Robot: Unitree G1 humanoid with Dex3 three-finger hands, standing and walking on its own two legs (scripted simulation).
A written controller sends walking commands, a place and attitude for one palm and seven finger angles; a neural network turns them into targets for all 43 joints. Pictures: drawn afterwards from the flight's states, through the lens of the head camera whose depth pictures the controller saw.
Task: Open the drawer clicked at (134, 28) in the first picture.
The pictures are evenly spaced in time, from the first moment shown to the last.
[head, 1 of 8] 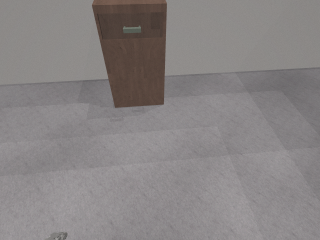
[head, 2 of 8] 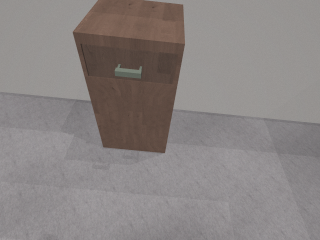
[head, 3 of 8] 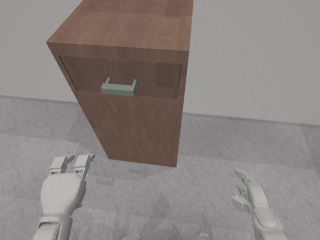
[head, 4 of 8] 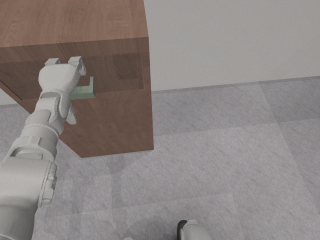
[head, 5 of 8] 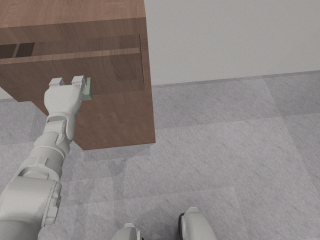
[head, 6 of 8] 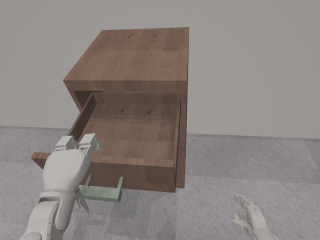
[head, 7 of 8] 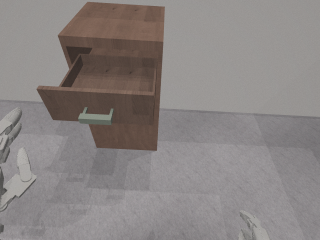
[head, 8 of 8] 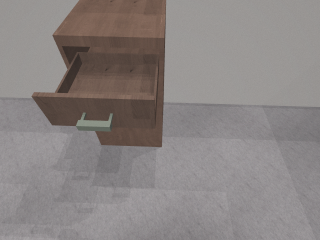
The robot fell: no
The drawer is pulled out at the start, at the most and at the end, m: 0.00 0.30 0.30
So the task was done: yes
